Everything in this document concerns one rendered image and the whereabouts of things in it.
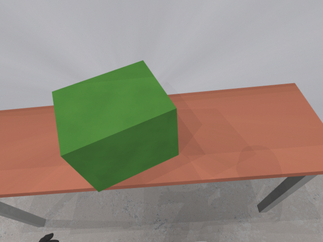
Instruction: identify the table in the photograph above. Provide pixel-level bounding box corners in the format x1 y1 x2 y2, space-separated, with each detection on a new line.
0 83 323 227

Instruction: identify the carton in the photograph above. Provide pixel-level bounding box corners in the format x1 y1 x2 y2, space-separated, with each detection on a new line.
52 60 179 192

